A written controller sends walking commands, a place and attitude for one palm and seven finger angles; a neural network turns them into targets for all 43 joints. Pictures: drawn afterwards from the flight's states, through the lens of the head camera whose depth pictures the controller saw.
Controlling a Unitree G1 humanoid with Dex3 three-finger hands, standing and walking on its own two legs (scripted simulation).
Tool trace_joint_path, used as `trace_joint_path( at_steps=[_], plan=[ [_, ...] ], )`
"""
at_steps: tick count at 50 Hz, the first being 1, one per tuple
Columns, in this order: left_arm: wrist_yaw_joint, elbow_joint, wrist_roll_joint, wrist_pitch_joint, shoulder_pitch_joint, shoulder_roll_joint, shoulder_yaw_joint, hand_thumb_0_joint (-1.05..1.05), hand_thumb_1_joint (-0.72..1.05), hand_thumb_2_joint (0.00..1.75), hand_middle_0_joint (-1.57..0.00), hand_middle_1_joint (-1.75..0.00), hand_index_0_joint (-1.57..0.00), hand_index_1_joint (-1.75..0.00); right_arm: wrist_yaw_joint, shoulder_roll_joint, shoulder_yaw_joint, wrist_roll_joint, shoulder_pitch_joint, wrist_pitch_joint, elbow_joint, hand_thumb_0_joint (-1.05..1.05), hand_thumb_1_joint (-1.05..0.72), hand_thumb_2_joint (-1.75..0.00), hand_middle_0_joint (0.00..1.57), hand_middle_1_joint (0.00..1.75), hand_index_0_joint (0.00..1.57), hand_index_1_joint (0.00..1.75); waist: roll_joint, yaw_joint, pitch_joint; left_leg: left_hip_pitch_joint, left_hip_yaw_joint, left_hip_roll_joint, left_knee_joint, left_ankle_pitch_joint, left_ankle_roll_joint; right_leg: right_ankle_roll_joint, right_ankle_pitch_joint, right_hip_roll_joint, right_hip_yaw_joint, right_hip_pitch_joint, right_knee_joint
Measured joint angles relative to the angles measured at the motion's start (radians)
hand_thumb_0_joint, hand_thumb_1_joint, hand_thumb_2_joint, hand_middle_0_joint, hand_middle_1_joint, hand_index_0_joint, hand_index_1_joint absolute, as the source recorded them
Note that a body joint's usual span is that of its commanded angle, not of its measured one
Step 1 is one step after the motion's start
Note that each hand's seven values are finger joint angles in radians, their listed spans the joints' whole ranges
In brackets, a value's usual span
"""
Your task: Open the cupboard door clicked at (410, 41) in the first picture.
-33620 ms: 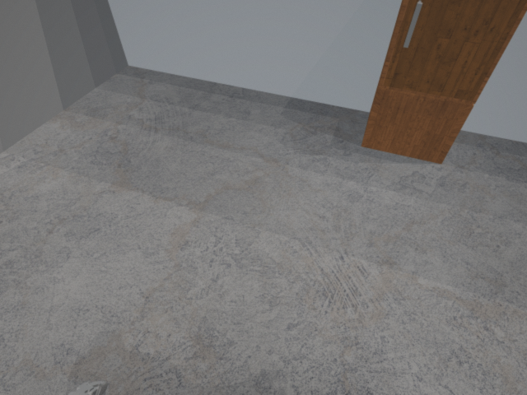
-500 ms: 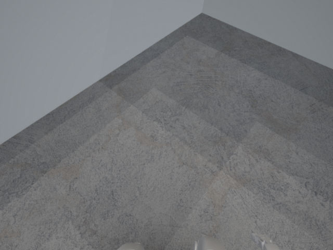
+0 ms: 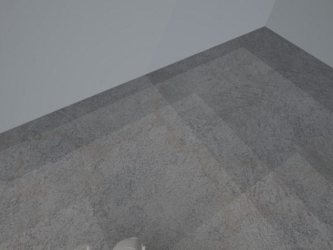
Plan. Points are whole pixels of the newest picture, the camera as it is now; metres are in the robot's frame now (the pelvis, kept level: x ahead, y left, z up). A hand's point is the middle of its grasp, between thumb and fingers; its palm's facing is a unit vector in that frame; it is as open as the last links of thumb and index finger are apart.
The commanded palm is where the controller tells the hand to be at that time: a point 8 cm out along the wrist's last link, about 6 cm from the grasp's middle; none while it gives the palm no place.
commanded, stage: turn to face it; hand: left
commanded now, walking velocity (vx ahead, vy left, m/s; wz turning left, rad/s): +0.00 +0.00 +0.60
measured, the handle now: out of the picture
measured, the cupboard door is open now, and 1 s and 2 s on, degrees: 39 39 39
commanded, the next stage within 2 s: none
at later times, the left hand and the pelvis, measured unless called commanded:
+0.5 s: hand out of the picture +0.08 +0.19 -0.15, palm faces +0.27 -0.91 -0.30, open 7.4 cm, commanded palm none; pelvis +0.02 -0.04 +0.00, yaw +17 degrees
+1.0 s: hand out of the picture -0.03 +0.19 -0.16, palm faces +0.59 -0.75 -0.28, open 7.4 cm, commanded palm none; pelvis +0.04 -0.03 +0.00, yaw +35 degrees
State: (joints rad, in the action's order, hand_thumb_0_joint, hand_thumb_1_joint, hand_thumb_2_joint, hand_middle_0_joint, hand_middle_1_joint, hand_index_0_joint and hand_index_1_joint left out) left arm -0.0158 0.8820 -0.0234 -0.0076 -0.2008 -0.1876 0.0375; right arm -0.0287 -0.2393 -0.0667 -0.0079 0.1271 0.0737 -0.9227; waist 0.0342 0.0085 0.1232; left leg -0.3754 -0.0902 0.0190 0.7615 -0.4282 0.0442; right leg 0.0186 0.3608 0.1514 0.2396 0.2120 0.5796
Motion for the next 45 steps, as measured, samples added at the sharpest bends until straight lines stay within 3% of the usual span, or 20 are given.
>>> trace_joint_path(
  at_steps=[2, 3, 5, 7, 10, 15, 19, 21, 22, 25, 27, 29, 32, 37, 40, 41, 42, 45],
  plan=[
    [0.004, 0.005, 0.006, -0.005, -0.019, -0.014, 0.009, 0.00, 0.90, 0.90, -0.21, -0.30, -0.21, -0.30, -0.003, -0.003, 0.005, -0.003, 0.000, -0.014, 0.017, 0.00, -0.91, -0.89, 0.20, 0.30, 0.20, 0.30, 0.004, -0.004, -0.010, 0.061, -0.009, -0.002, -0.150, 0.126, -0.023, 0.014, 0.041, 0.015, 0.024, 0.025, 0.075],
    [0.007, 0.011, 0.010, -0.013, -0.020, -0.025, 0.014, 0.00, 0.90, 0.90, -0.21, -0.30, -0.21, -0.30, -0.002, -0.001, 0.003, -0.007, -0.003, -0.025, 0.024, 0.00, -0.91, -0.89, 0.20, 0.30, 0.20, 0.30, 0.011, -0.002, -0.014, 0.048, -0.002, -0.009, -0.145, 0.153, -0.044, 0.029, 0.098, 0.022, 0.007, 0.059, 0.159],
    [0.001, 0.025, 0.010, -0.042, -0.010, -0.048, 0.024, 0.00, 0.91, 0.90, -0.21, -0.30, -0.21, -0.30, 0.004, 0.007, 0.008, -0.010, -0.008, -0.037, 0.034, 0.00, -0.91, -0.89, 0.20, 0.30, 0.20, 0.30, 0.024, -0.010, -0.009, 0.024, 0.010, -0.020, -0.095, 0.112, -0.077, 0.041, 0.199, -0.002, -0.084, 0.142, 0.351],
    [-0.003, 0.040, 0.009, -0.058, 0.004, -0.060, 0.032, 0.01, 0.91, 0.90, -0.20, -0.30, -0.20, -0.30, 0.018, 0.013, 0.012, -0.013, 0.000, -0.043, 0.041, 0.00, -0.91, -0.89, 0.20, 0.30, 0.20, 0.30, 0.016, -0.011, -0.015, 0.026, 0.030, -0.023, -0.109, 0.100, -0.085, 0.050, 0.190, -0.033, -0.145, 0.212, 0.487],
    [0.003, 0.039, 0.008, -0.058, 0.027, -0.071, 0.039, 0.01, 0.91, 0.90, -0.20, -0.30, -0.20, -0.30, 0.030, 0.017, 0.019, -0.015, 0.014, -0.046, 0.038, 0.00, -0.91, -0.89, 0.20, 0.30, 0.21, 0.30, 0.004, -0.014, -0.018, 0.051, 0.058, -0.031, -0.182, 0.144, -0.076, 0.058, 0.102, -0.052, -0.198, 0.274, 0.554],
    [0.006, 0.011, 0.011, -0.049, 0.053, -0.072, 0.038, 0.01, 0.91, 0.90, -0.20, -0.30, -0.20, -0.30, 0.029, 0.020, 0.022, -0.016, 0.037, -0.042, 0.023, 0.00, -0.90, -0.89, 0.20, 0.30, 0.21, 0.30, -0.026, -0.010, -0.025, 0.074, 0.110, -0.036, -0.253, 0.188, -0.068, 0.062, 0.065, -0.071, -0.230, 0.270, 0.429],
    [0.007, -0.011, 0.015, -0.043, 0.074, -0.060, 0.030, 0.01, 0.91, 0.90, -0.20, -0.30, -0.20, -0.30, 0.024, 0.016, 0.014, -0.019, 0.050, -0.027, 0.016, 0.00, -0.90, -0.89, 0.21, 0.30, 0.21, 0.30, -0.053, 0.006, -0.028, 0.057, 0.160, -0.038, -0.238, 0.186, -0.044, 0.052, 0.057, -0.101, -0.228, 0.194, 0.234],
    [0.007, -0.025, 0.016, -0.030, 0.076, -0.054, 0.023, 0.01, 0.91, 0.90, -0.20, -0.30, -0.20, -0.30, 0.023, 0.012, 0.007, -0.015, 0.058, -0.019, 0.014, 0.00, -0.90, -0.89, 0.21, 0.30, 0.21, 0.30, -0.064, 0.011, -0.034, 0.034, 0.189, -0.047, -0.201, 0.172, -0.028, 0.044, -0.009, -0.118, -0.218, 0.122, 0.080],
    [0.006, -0.033, 0.013, -0.019, 0.071, -0.052, 0.020, 0.01, 0.91, 0.90, -0.20, -0.30, -0.20, -0.30, 0.022, 0.010, 0.003, -0.011, 0.065, -0.016, 0.014, 0.00, -0.90, -0.89, 0.21, 0.30, 0.21, 0.30, -0.061, 0.009, -0.042, 0.012, 0.195, -0.055, -0.166, 0.151, -0.026, 0.026, -0.035, -0.114, -0.215, 0.092, 0.009],
    [-0.004, -0.032, 0.006, -0.004, 0.066, -0.015, 0.006, 0.00, 0.91, 0.90, -0.20, -0.30, -0.20, -0.30, 0.021, -0.015, -0.016, -0.008, 0.051, 0.001, -0.002, 0.00, -0.90, -0.89, 0.21, 0.30, 0.21, 0.30, -0.089, 0.012, -0.024, -0.083, 0.178, -0.065, 0.136, -0.046, -0.020, -0.023, -0.013, -0.105, -0.172, 0.078, 0.034],
    [-0.008, -0.027, 0.007, -0.006, 0.049, 0.004, -0.002, 0.00, 0.91, 0.90, -0.20, -0.30, -0.20, -0.30, 0.017, -0.025, -0.022, -0.009, 0.042, 0.008, -0.009, 0.00, -0.91, -0.89, 0.20, 0.30, 0.21, 0.30, -0.087, 0.016, -0.017, -0.129, 0.138, -0.056, 0.316, -0.043, -0.009, -0.031, -0.013, -0.090, -0.148, 0.048, 0.009],
    [-0.009, -0.018, 0.007, -0.006, 0.032, 0.016, -0.007, 0.00, 0.90, 0.90, -0.20, -0.30, -0.20, -0.30, 0.012, -0.027, -0.022, -0.007, 0.033, 0.011, -0.010, 0.00, -0.91, -0.89, 0.20, 0.30, 0.20, 0.30, -0.074, 0.022, -0.014, -0.143, 0.103, -0.038, 0.379, -0.020, 0.004, -0.032, -0.023, -0.074, -0.124, 0.020, -0.023],
    [-0.006, -0.006, 0.005, -0.005, 0.013, 0.024, -0.011, 0.00, 0.90, 0.90, -0.20, -0.30, -0.20, -0.30, 0.006, -0.020, -0.017, -0.005, 0.021, 0.011, -0.010, 0.00, -0.91, -0.89, 0.20, 0.30, 0.20, 0.30, -0.045, 0.023, -0.010, -0.114, 0.067, -0.014, 0.301, -0.011, 0.016, -0.029, -0.028, -0.049, -0.084, -0.011, -0.055],
    [-0.004, 0.004, 0.001, 0.000, -0.010, 0.001, 0.005, 0.00, 0.91, 0.90, -0.21, -0.30, -0.21, -0.30, 0.002, -0.007, -0.004, -0.001, -0.010, 0.003, -0.006, 0.00, -0.91, -0.89, 0.20, 0.30, 0.20, 0.30, -0.006, -0.005, 0.003, -0.016, 0.018, -0.003, 0.035, -0.013, 0.003, -0.018, 0.009, -0.013, -0.012, -0.026, -0.023],
    [0.002, 0.014, 0.006, -0.004, -0.036, -0.025, 0.016, 0.00, 0.91, 0.90, -0.21, -0.30, -0.21, -0.30, 0.000, -0.008, 0.004, -0.004, -0.024, -0.013, 0.015, 0.00, -0.91, -0.89, 0.20, 0.30, 0.20, 0.30, 0.006, -0.014, -0.003, 0.067, -0.008, -0.011, -0.158, 0.129, -0.024, 0.000, 0.065, 0.012, 0.024, 0.001, 0.074],
    [0.005, 0.019, 0.010, -0.012, -0.041, -0.036, 0.021, 0.00, 0.91, 0.90, -0.21, -0.30, -0.21, -0.30, 0.000, -0.009, 0.002, -0.008, -0.028, -0.024, 0.024, 0.00, -0.91, -0.89, 0.20, 0.30, 0.20, 0.30, 0.007, -0.010, -0.010, 0.063, -0.001, -0.017, -0.166, 0.142, -0.065, 0.016, 0.096, 0.018, 0.012, 0.037, 0.161],
    [0.004, 0.025, 0.011, -0.026, -0.035, -0.050, 0.025, 0.00, 0.91, 0.90, -0.21, -0.30, -0.21, -0.30, 0.002, -0.004, 0.003, -0.009, -0.034, -0.032, 0.030, 0.00, -0.91, -0.89, 0.20, 0.30, 0.20, 0.30, 0.019, -0.012, -0.005, 0.047, 0.006, -0.026, -0.134, 0.127, -0.081, 0.026, 0.152, 0.014, -0.033, 0.080, 0.262],
    [-0.005, 0.044, 0.010, -0.059, -0.006, -0.072, 0.036, 0.01, 0.91, 0.90, -0.20, -0.30, -0.20, -0.30, 0.019, 0.005, 0.011, -0.013, -0.027, -0.044, 0.044, 0.00, -0.91, -0.89, 0.20, 0.30, 0.20, 0.30, 0.019, -0.019, -0.006, 0.037, 0.037, -0.033, -0.123, 0.108, -0.075, 0.045, 0.189, -0.029, -0.144, 0.195, 0.491]
  ],
)
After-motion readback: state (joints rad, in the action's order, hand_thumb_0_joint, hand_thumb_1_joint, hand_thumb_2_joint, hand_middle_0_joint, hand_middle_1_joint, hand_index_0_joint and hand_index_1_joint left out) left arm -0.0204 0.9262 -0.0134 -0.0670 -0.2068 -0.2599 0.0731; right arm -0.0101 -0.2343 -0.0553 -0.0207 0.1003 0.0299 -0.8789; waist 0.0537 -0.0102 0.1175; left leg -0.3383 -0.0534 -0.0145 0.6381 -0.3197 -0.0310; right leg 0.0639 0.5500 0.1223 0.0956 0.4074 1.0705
